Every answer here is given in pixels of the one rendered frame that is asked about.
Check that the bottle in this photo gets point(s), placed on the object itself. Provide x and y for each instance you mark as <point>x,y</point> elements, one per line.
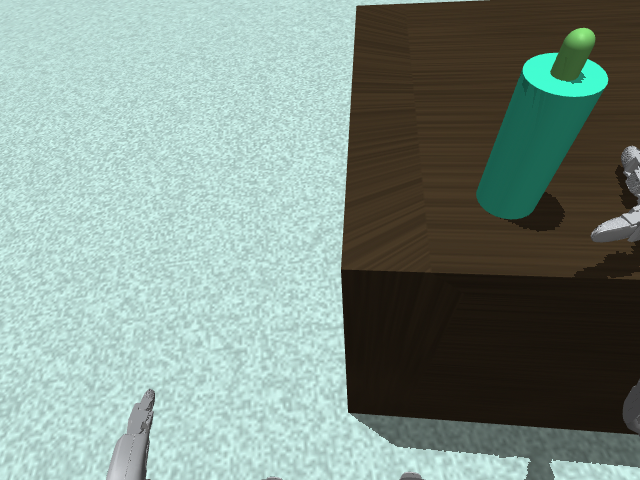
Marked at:
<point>552,100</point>

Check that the left robot hand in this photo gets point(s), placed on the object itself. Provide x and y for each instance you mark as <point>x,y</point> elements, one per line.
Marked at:
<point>129,459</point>

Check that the right robot hand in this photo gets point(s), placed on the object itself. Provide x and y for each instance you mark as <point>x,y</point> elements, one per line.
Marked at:
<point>627,225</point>

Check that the right robot arm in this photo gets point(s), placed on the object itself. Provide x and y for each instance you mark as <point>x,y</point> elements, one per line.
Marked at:
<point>631,409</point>

